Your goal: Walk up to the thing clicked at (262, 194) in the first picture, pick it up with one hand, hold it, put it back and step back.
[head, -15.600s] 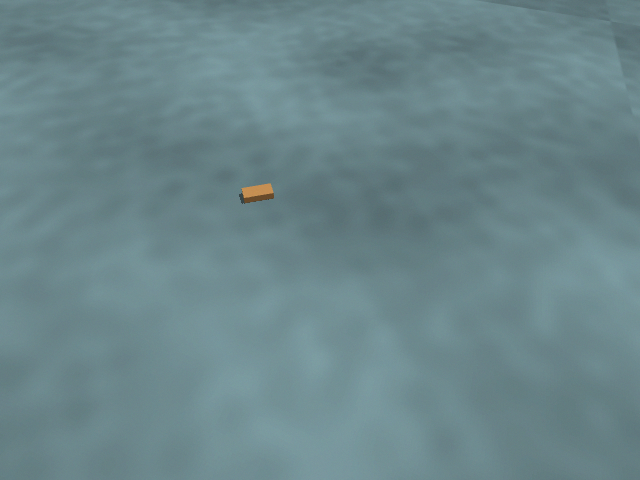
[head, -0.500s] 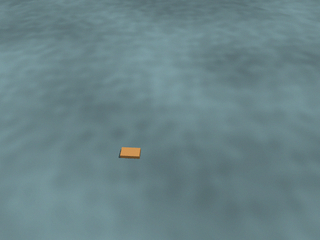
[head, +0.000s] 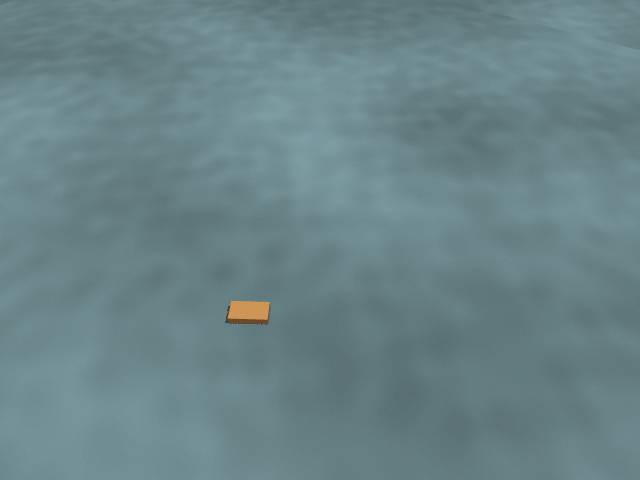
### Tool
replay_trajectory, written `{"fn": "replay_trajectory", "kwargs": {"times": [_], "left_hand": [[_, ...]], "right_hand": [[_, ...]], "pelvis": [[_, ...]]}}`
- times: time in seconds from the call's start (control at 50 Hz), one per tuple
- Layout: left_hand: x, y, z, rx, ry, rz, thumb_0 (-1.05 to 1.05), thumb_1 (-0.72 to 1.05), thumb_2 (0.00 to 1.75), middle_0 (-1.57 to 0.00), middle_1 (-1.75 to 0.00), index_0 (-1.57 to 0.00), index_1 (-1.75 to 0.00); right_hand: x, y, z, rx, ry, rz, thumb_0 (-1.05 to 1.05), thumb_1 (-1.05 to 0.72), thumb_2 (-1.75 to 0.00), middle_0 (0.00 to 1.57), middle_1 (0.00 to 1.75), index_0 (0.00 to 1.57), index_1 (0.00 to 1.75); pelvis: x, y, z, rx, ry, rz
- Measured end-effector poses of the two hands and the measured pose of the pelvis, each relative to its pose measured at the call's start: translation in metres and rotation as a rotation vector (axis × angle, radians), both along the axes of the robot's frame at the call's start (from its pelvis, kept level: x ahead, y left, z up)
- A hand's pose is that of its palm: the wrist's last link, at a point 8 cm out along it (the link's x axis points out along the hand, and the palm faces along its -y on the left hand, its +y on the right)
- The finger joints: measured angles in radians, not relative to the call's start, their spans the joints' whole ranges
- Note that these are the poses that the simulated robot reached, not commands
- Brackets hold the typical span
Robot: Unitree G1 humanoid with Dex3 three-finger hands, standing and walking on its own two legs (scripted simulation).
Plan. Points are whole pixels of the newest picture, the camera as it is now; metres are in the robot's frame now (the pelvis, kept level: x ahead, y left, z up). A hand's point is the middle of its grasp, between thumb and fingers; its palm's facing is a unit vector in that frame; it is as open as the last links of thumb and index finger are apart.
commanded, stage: walk up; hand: left
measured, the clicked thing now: (249, 312) +0.76 +0.24 -0.75
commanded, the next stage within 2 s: stand in 0.46 s
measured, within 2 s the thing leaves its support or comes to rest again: neither
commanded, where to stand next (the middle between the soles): +0.36 +0.02 m, yaw -2 degrees
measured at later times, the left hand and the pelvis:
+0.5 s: hand out of the picture +0.11 +0.26 -0.14, palm faces +0.02 -0.94 -0.33, open 7.4 cm; pelvis +0.01 +0.01 +0.02, yaw +0 degrees
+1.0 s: hand out of the picture +0.07 +0.25 -0.13, palm faces -0.03 -0.94 -0.35, open 7.4 cm; pelvis +0.00 -0.01 +0.02, yaw +0 degrees
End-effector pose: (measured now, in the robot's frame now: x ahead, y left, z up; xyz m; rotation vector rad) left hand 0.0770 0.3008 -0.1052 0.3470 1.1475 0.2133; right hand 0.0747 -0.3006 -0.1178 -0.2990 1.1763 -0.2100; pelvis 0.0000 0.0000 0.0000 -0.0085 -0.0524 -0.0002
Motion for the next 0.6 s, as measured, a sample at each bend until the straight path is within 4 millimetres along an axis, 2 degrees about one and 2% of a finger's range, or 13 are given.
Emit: {"fn": "replay_trajectory", "kwargs": {"times": [0.18, 0.3, 0.42, 0.6], "left_hand": [[0.037, -0.005, 0.002, -0.049, -0.052, 0.011, 0.00, 0.90, 0.90, -0.20, -0.30, -0.20, -0.30], [0.049, -0.002, 0.003, -0.058, -0.069, 0.010, 0.00, 0.90, 0.90, -0.20, -0.30, -0.20, -0.30], [0.042, 0.003, 0.004, -0.057, -0.054, 0.017, 0.00, 0.91, 0.90, -0.20, -0.30, -0.20, -0.30], [0.007, 0.004, 0.004, -0.044, 0.048, 0.027, 0.00, 0.91, 0.90, -0.20, -0.30, -0.20, -0.30]], "right_hand": [[0.006, 0.017, 0.006, 0.017, 0.046, 0.019, 0.01, -0.90, -0.90, 0.21, 0.30, 0.20, 0.30], [0.014, 0.017, 0.016, -0.004, 0.023, 0.010, 0.01, -0.90, -0.89, 0.21, 0.30, 0.20, 0.30], [0.022, 0.015, 0.022, -0.019, 0.004, 0.015, 0.01, -0.90, -0.90, 0.21, 0.30, 0.20, 0.30], [0.026, 0.017, 0.021, 0.006, -0.004, 0.025, 0.01, -0.90, -0.90, 0.21, 0.30, 0.20, 0.30]], "pelvis": [[0.010, 0.004, 0.009, 0.008, 0.009, 0.004], [0.011, 0.006, 0.012, 0.005, 0.002, 0.001], [0.008, 0.009, 0.015, 0.006, 0.000, 0.001], [0.008, 0.007, 0.019, 0.012, -0.002, 0.001]]}}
